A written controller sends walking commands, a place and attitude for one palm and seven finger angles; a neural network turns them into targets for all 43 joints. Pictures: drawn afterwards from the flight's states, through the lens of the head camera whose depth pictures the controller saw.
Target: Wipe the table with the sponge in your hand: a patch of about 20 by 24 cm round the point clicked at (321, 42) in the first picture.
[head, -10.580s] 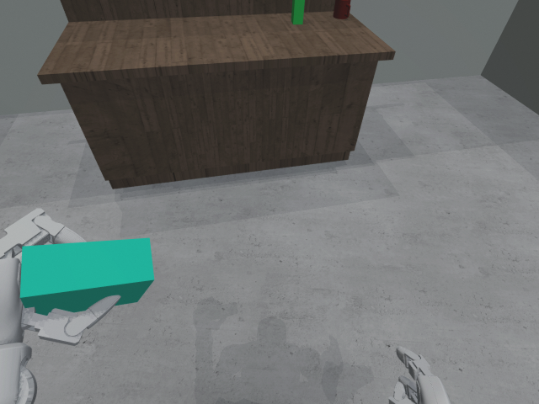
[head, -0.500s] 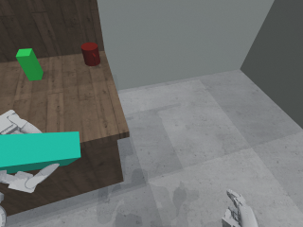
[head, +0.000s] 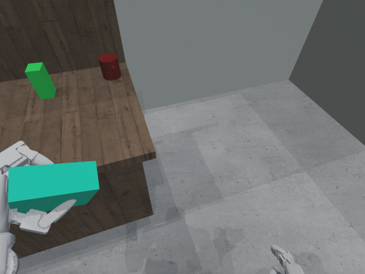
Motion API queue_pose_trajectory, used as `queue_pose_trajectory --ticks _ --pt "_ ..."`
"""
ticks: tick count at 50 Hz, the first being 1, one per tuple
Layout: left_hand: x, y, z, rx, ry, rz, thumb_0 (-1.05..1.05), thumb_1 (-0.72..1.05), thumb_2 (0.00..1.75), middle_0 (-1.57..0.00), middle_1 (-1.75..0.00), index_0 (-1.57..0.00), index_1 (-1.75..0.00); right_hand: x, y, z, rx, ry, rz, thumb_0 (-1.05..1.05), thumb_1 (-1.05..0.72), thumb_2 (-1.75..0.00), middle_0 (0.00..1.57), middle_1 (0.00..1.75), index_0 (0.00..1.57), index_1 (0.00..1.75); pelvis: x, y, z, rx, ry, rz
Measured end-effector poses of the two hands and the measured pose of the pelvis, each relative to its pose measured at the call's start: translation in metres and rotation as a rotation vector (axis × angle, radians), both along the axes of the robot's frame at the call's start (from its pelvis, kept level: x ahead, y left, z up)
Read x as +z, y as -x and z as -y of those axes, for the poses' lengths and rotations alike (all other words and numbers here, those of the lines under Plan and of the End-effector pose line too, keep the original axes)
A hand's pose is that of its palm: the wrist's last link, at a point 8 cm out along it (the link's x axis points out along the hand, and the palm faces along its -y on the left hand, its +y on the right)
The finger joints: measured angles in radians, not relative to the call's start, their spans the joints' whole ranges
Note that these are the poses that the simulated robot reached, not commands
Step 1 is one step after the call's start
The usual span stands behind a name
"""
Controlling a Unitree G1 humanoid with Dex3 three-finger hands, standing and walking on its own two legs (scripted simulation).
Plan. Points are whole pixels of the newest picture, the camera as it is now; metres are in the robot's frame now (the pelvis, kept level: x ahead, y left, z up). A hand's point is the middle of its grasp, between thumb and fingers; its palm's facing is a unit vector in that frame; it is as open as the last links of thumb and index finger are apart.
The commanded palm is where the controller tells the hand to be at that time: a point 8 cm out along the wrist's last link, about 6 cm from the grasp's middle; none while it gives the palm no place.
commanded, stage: look again from close up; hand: left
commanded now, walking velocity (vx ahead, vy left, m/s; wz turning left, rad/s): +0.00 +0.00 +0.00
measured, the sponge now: (66, 187) +0.23 +0.21 +0.14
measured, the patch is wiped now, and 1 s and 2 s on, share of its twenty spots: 0.00 0.00 0.00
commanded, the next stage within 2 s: shuffle to correct the standing spot in 0.42 s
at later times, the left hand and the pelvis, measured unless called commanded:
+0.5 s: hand (38, 168) +0.26 +0.27 +0.15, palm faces +0.35 -0.85 -0.39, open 9.1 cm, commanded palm +0.20 +0.30 +0.18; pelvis +0.03 +0.02 +0.00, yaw -1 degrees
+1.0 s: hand (31, 142) +0.30 +0.30 +0.17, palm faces +0.36 -0.85 -0.39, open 9.1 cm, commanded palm +0.24 +0.34 +0.18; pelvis +0.07 +0.06 -0.01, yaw -1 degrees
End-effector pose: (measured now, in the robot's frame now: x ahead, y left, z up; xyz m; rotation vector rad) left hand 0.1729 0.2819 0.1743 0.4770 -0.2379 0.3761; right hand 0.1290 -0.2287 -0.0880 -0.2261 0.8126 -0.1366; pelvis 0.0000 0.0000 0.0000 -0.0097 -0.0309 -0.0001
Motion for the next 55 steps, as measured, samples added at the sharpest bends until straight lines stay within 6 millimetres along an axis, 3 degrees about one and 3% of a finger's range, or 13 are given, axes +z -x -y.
queue_pose_trajectory --ticks 5,6,8,11,13,18,21,26,31,39,45,55 --pt "-0.004 -0.002 0.006 -0.012 0.024 -0.01 -0.01 -0.43 1.04 -0.84 -1.36 -0.85 -1.36 0.001 -0.006 0.001 0.006 0.001 0.012 0.01 -0.91 -0.9 0.2 0.3 0.2 0.3 0.0 -0.002 0.0 -0.002 0.004 -0.003" --pt "0.002 -0.006 0.003 -0.026 -0.036 -0.001 -0.01 -0.43 1.04 -0.85 -1.36 -0.85 -1.36 0.001 -0.008 0.0 0.022 0.013 0.015 0.01 -0.91 -0.9 0.2 0.3 0.2 0.3 -0.001 -0.001 0.001 -0.001 0.007 -0.001" --pt "0.028 -0.021 -0.018 -0.029 -0.163 0.095 -0.01 -0.43 1.04 -0.85 -1.36 -0.85 -1.36 0.001 -0.01 -0.001 0.061 0.028 0.004 0.01 -0.91 -0.9 0.2 0.3 0.2 0.3 -0.002 0.003 0.004 0.008 0.008 0.001" --pt "0.044 -0.036 -0.044 0.019 -0.132 0.197 -0.01 -0.43 1.04 -0.84 -1.36 -0.85 -1.36 0.006 -0.015 -0.004 0.066 0.008 0.031 0.01 -0.91 -0.9 0.2 0.3 0.2 0.3 -0.002 0.005 -0.001 -0.011 0.005 0.006" --pt "0.038 -0.039 -0.041 -0.004 -0.079 0.182 -0.01 -0.42 1.04 -0.84 -1.36 -0.85 -1.36 0.014 -0.018 -0.007 0.045 -0.014 0.075 0.01 -0.91 -0.9 0.2 0.3 0.2 0.3 0.0 0.001 -0.008 -0.028 -0.001 0.005" --pt "-0.003 -0.037 -0.012 -0.15 -0.013 0.002 -0.01 -0.42 1.04 -0.84 -1.37 -0.85 -1.36 0.027 -0.025 -0.018 0.02 -0.015 0.126 0.01 -0.91 -0.9 0.2 0.3 0.2 0.3 0.004 -0.014 -0.021 -0.041 -0.009 -0.01" --pt "-0.018 -0.037 -0.016 -0.151 0.001 -0.049 -0.01 -0.42 1.04 -0.84 -1.37 -0.85 -1.36 0.028 -0.032 -0.025 0.042 0.004 0.106 0.01 -0.91 -0.9 0.2 0.3 0.2 0.3 0.004 -0.022 -0.023 -0.033 -0.009 -0.013" --pt "-0.008 -0.048 -0.037 -0.055 0.008 0.032 -0.01 -0.42 1.04 -0.84 -1.37 -0.84 -1.37 0.028 -0.054 -0.038 0.112 0.019 0.084 0.01 -0.91 -0.9 0.2 0.3 0.2 0.3 0.005 -0.035 -0.024 -0.021 0.002 -0.019" --pt "0.01 -0.064 -0.037 -0.048 0.03 0.133 -0.01 -0.42 1.04 -0.83 -1.38 -0.84 -1.37 0.033 -0.084 -0.047 0.144 0.013 0.123 0.01 -0.91 -0.9 0.2 0.3 0.2 0.3 0.005 -0.047 -0.029 -0.023 0.012 -0.03" --pt "-0.001 -0.087 -0.037 -0.116 0.025 0.06 -0.01 -0.42 1.04 -0.83 -1.38 -0.84 -1.38 0.042 -0.117 -0.049 0.09 0.021 0.188 0.01 -0.91 -0.9 0.2 0.3 0.2 0.3 0.001 -0.065 -0.042 -0.032 0.015 -0.043" --pt "-0.002 -0.089 -0.054 -0.104 -0.004 0.054 -0.01 -0.41 1.04 -0.83 -1.38 -0.84 -1.38 0.036 -0.118 -0.049 0.069 0.041 0.154 0.01 -0.91 -0.9 0.2 0.3 0.2 0.3 -0.005 -0.071 -0.052 -0.026 0.009 -0.04" --pt "0.006 -0.083 -0.064 -0.092 -0.035 0.124 -0.01 -0.41 1.04 -0.83 -1.38 -0.84 -1.38 0.009 -0.098 -0.062 0.06 0.009 0.067 0.01 -0.91 -0.9 0.2 0.3 0.2 0.3 -0.014 -0.071 -0.065 -0.01 0.02 -0.032"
